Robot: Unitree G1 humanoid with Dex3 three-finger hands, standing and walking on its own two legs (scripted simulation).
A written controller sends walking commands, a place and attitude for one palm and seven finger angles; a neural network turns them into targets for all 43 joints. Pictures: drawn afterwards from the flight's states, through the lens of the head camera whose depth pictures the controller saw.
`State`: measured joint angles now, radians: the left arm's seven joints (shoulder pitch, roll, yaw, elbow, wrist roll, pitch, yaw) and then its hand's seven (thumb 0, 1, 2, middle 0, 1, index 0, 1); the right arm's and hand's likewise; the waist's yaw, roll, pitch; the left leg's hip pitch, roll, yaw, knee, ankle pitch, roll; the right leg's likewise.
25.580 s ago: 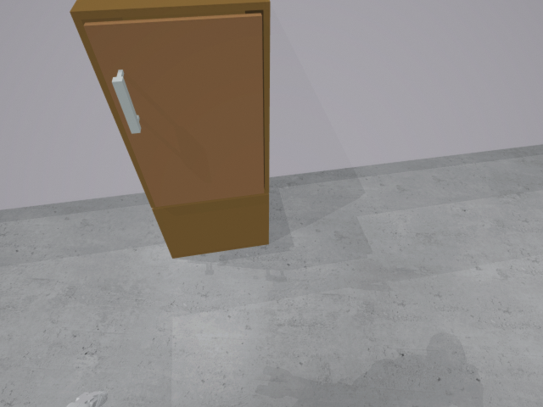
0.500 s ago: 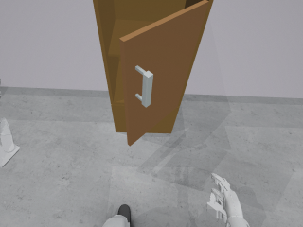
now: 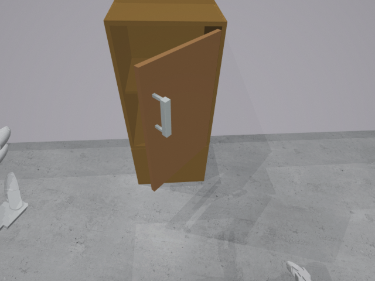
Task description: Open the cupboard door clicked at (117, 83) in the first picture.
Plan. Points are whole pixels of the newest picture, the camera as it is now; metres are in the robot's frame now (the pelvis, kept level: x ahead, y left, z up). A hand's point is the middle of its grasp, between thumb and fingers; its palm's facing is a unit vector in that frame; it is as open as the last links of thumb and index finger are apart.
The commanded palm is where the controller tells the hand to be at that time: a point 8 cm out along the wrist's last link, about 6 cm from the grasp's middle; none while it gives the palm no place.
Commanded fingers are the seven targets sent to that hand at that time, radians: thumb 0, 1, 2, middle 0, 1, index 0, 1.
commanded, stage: stop stepping back and stand still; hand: left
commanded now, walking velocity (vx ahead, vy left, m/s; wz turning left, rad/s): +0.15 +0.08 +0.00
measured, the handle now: (161, 115) +0.59 +0.12 +0.02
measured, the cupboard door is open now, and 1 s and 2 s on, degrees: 45 45 45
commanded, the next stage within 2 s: let the arm hang, fingers relaxed in 0.30 s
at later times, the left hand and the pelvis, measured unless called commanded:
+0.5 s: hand (45, 234) +0.20 +0.29 +0.03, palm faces +0.25 -0.84 -0.48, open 7.4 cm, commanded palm none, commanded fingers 0.00 0.90 0.90 -0.20 -0.30 -0.20 -0.30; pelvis -0.01 +0.03 -0.01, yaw +3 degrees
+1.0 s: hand out of the picture -0.09 +0.22 -0.17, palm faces +0.09 -0.97 -0.22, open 7.3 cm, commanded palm none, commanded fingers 0.00 0.90 0.90 -0.20 -0.30 -0.20 -0.30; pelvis -0.02 +0.04 +0.00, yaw +4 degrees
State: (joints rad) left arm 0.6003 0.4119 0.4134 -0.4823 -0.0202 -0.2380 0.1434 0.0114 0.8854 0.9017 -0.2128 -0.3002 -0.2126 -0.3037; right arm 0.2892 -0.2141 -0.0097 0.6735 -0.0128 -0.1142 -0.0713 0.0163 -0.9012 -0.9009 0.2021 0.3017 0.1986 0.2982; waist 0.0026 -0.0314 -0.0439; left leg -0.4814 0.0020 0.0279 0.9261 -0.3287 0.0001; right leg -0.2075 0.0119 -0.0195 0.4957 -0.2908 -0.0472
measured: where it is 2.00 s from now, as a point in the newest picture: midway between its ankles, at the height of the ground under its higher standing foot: outside the picture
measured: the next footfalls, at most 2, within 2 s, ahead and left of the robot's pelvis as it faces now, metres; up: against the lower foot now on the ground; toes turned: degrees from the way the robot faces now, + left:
left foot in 0.12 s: +0.06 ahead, +0.15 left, +0.00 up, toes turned +5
